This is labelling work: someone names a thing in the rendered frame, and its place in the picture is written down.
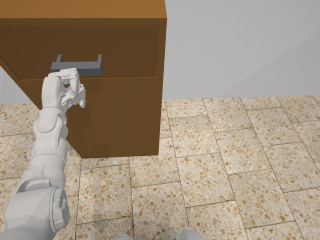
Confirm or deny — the robot left shin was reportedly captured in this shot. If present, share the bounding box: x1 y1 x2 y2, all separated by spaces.
119 234 130 238

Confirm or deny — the robot left forearm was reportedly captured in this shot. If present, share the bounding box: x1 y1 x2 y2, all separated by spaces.
4 108 68 231

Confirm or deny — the drawer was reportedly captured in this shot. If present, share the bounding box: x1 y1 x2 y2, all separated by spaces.
0 24 157 80

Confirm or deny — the handle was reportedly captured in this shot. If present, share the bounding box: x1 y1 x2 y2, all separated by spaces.
50 54 103 76

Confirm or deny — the left robot upper arm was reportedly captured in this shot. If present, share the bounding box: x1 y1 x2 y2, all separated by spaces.
0 186 70 240

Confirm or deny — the robot left hand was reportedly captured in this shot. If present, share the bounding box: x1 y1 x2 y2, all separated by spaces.
41 68 86 115

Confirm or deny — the cabinet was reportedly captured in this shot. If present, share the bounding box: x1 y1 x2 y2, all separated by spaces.
0 0 167 159

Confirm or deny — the robot right thigh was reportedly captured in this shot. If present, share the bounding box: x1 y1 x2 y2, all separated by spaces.
175 230 207 240

